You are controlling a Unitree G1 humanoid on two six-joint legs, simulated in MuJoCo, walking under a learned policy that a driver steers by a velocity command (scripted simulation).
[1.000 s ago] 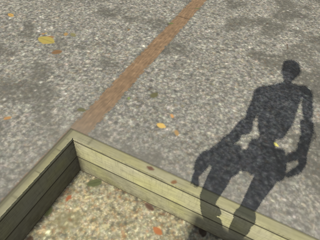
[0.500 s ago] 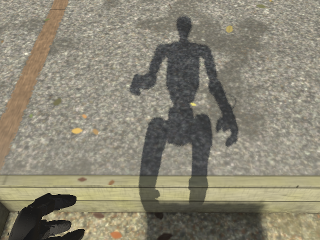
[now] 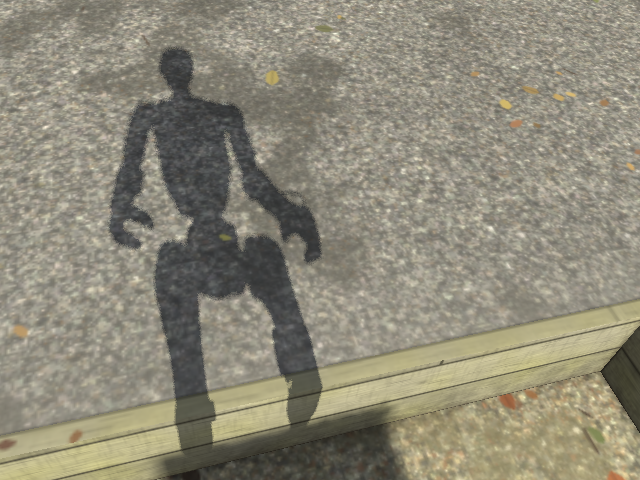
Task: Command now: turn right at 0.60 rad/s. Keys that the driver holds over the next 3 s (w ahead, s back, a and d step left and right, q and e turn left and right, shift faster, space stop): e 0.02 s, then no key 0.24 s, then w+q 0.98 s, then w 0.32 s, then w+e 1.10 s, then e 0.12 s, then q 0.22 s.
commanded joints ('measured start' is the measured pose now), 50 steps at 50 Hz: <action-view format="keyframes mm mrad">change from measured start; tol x32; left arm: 1 -80 -5 -13 -83 4 8 -1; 50 47 35 -30 -66 47 -71 39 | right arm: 1 15 -137 -43 -55 -9 -6 0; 50 84 -196 -64 13 24 -57 38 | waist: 1 -19 184 -81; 8 35 229 -95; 11 122 -241 -189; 37 42 -34 39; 40 -91 380 -144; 50 14 92 -26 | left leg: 1 202 192 -84 -56 671 169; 9 -122 164 -27 115 184 77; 11 -358 25 -66 415 -351 -46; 28 -464 -31 -135 419 49 -25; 38 20 -93 -5 29 -9 77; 41 397 270 -949 -305 -259 256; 50 120 75 -435 -255 443 196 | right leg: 1 -46 -9 -71 -153 -15 1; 8 411 13 -159 -784 -47 -87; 10 699 -310 334 -935 261 -154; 23 511 -296 198 -1156 -255 -276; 37 415 -309 -61 -989 -81 -223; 42 -195 -46 6 21 -94 -75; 50 -17 -71 -44 -205 101 -19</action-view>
